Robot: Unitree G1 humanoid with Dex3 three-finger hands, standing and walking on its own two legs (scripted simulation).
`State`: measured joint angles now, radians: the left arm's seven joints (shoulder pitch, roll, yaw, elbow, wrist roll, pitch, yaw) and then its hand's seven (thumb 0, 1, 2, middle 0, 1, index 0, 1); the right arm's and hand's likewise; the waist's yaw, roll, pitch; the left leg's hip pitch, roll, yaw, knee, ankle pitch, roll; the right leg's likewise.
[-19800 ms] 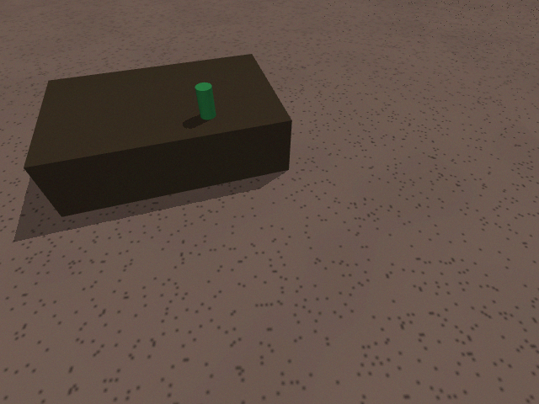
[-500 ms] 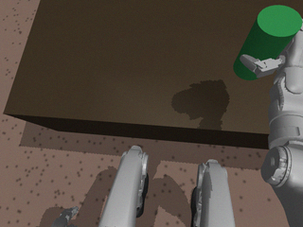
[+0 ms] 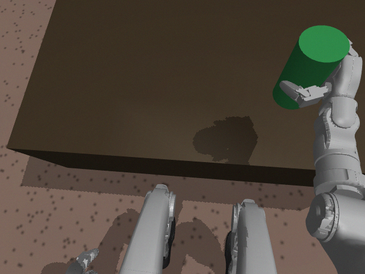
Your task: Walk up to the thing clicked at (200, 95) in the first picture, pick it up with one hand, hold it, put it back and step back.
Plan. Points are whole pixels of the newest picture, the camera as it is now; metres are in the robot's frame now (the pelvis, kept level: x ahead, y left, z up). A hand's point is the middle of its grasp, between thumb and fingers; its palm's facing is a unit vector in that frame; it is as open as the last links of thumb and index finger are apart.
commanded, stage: lift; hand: right
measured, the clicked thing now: (304, 73) +0.53 -0.17 +0.02
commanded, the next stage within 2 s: hold in 1.56 s
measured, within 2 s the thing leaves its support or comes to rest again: neither
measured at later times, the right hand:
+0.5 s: hand (347, 73) +0.44 -0.17 +0.14, palm faces +0.15 +0.99 -0.03, open 10.9 cm
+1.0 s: hand out of the picture +0.40 -0.17 +0.21, palm faces +0.15 +0.99 -0.03, open 10.9 cm
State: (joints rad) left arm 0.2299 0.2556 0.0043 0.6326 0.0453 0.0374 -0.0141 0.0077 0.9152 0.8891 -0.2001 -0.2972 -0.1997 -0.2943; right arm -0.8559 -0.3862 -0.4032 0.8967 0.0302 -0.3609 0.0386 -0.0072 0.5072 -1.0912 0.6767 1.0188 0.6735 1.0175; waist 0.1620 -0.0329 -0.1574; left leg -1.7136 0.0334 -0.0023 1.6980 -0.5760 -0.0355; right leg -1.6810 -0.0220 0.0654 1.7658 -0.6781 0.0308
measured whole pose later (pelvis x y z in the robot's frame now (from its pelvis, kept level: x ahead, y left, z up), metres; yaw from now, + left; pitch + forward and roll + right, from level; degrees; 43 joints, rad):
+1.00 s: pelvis +0.03 +0.00 +0.16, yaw -1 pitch +14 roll +1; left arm 0.23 0.23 0.03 0.69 0.01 -0.07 0.03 0.01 0.88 0.91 -0.19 -0.29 -0.18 -0.30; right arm -0.26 -0.21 -0.17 0.50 0.14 -0.38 -0.01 -0.01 0.51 -1.10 0.68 1.02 0.67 1.01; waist 0.04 -0.01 -0.09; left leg -0.89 0.02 0.01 1.06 -0.43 -0.03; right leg -0.86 -0.05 0.04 1.12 -0.51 0.03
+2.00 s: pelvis +0.05 +0.00 +0.20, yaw -1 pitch +8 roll +1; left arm 0.23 0.21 0.02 0.69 0.00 -0.05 0.05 0.01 0.89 0.91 -0.20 -0.30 -0.20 -0.31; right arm -0.10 -0.18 -0.13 0.41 0.15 -0.36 0.01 -0.01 0.51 -1.10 0.68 1.01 0.68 1.01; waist 0.02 -0.01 -0.04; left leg -0.62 0.02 0.01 0.86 -0.37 -0.02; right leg -0.59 -0.05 0.03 0.90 -0.45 0.03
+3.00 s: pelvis +0.04 +0.01 +0.20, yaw -1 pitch +6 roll +1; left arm 0.22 0.21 0.01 0.69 0.00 -0.07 0.05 0.01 0.90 0.91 -0.20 -0.30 -0.20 -0.31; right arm -0.08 -0.17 -0.13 0.39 0.15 -0.36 0.01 -0.01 0.51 -1.10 0.68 1.02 0.68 1.01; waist 0.02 -0.01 -0.03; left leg -0.59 0.02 0.01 0.83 -0.35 -0.02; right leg -0.55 -0.05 0.02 0.87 -0.43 0.03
